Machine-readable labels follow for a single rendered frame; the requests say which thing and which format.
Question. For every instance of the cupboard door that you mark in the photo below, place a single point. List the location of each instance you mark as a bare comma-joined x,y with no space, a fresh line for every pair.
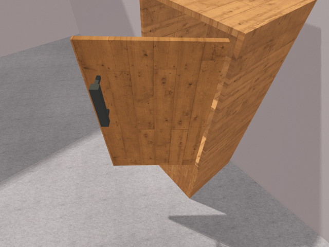
159,92

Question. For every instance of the handle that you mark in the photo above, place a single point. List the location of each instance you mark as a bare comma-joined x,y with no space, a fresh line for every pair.
99,103

